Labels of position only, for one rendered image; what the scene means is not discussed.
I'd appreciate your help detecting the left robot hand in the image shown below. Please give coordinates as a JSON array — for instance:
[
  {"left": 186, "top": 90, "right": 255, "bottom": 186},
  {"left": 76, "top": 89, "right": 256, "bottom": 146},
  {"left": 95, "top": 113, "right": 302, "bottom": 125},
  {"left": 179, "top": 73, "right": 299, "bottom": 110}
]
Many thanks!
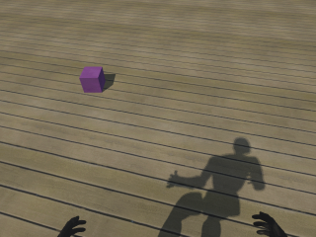
[{"left": 57, "top": 215, "right": 87, "bottom": 237}]

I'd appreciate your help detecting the carton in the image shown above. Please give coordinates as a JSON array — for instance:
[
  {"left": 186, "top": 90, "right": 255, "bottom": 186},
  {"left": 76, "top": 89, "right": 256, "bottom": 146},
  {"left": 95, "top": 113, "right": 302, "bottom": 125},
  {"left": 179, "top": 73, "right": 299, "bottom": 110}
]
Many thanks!
[{"left": 79, "top": 66, "right": 106, "bottom": 93}]

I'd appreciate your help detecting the right robot hand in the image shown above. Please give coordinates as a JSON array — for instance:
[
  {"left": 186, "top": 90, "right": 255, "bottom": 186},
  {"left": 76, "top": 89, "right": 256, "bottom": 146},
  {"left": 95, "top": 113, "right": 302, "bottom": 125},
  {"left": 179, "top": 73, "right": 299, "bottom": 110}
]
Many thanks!
[{"left": 252, "top": 211, "right": 287, "bottom": 237}]

